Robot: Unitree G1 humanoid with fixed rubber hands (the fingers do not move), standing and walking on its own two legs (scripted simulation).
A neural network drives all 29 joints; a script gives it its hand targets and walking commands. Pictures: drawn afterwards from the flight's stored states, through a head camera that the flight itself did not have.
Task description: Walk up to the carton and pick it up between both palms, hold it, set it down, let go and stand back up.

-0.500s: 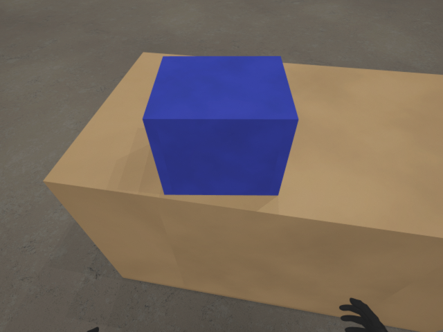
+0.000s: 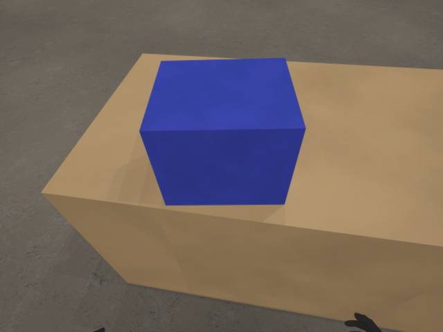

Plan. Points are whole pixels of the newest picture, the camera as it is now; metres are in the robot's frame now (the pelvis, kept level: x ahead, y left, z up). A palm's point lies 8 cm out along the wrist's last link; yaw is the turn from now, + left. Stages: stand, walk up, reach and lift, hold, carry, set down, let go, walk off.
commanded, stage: walk up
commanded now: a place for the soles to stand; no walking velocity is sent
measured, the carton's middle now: (223, 133) +0.51 +0.00 +0.06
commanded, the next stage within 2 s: reach and lift in 1.12 s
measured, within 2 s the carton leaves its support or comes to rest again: neither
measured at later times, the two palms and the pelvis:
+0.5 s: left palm out of the picture +0.07 +0.27 -0.08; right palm out of the picture +0.10 -0.26 -0.09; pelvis -0.02 +0.00 +0.00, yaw +0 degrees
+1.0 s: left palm out of the picture +0.06 +0.27 -0.09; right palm out of the picture +0.06 -0.26 -0.10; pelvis -0.03 +0.00 +0.00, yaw -1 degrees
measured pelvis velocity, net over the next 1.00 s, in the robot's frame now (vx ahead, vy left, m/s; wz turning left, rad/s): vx -0.03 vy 0.00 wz -0.01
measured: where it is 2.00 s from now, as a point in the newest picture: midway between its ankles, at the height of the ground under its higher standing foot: outside the picture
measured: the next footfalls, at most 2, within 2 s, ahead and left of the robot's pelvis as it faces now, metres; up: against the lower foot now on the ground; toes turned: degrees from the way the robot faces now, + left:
none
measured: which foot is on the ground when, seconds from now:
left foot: down 0.00-1.00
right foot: down 0.00-1.00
